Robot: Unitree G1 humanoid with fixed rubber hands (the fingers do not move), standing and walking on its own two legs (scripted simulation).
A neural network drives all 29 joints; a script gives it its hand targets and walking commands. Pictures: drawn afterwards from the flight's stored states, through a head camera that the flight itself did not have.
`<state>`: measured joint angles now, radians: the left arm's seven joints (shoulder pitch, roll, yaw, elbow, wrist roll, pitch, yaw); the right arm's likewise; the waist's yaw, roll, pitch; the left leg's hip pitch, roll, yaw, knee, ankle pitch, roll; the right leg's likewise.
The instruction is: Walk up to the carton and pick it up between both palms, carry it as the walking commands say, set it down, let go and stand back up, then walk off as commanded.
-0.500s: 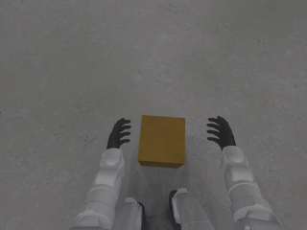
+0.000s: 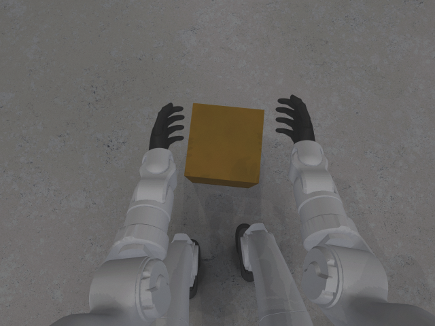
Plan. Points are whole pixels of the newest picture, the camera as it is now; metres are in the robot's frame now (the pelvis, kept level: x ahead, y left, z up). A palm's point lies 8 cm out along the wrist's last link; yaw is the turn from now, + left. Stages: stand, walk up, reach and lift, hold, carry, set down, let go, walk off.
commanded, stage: set down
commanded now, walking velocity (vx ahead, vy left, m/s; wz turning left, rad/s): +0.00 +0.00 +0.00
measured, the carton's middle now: (224, 150) +0.49 -0.03 -0.53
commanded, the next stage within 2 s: none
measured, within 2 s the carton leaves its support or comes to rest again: neither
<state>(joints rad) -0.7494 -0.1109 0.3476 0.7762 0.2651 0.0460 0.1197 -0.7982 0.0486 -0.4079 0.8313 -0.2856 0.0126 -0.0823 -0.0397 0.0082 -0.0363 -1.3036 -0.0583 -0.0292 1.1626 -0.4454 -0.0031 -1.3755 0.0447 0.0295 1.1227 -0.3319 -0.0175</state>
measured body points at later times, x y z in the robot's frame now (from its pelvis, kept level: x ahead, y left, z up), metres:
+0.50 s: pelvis +0.00 +0.00 -0.08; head +0.28 -0.01 +0.27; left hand +0.46 +0.09 -0.21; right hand +0.45 -0.18 -0.20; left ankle +0.04 +0.12 -0.63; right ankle +0.08 -0.10 -0.63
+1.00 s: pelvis -0.03 +0.00 -0.15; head +0.28 -0.02 +0.17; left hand +0.49 +0.08 -0.28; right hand +0.47 -0.18 -0.28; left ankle +0.04 +0.12 -0.63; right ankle +0.08 -0.11 -0.63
